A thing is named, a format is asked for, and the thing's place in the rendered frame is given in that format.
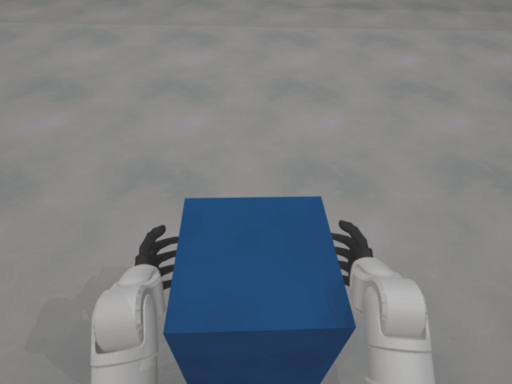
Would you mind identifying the robot left hand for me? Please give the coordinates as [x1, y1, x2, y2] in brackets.
[134, 225, 178, 290]

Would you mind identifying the robot left forearm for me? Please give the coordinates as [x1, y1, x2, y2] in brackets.
[90, 264, 166, 384]

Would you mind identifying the robot right hand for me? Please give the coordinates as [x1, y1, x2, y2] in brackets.
[331, 220, 373, 286]

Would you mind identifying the carton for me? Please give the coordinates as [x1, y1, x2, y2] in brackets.
[163, 197, 356, 384]

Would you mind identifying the robot right forearm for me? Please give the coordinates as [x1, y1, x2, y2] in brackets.
[350, 257, 435, 384]

